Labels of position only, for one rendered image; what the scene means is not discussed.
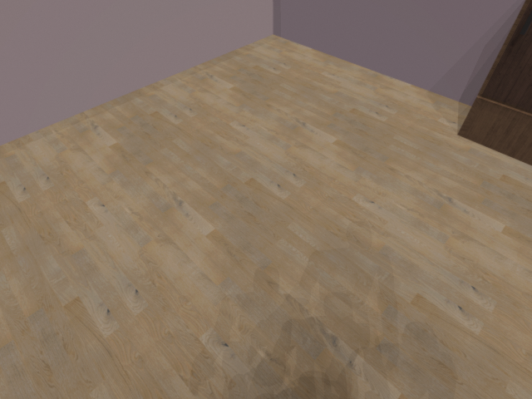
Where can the cupboard door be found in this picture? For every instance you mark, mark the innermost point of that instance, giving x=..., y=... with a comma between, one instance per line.
x=511, y=81

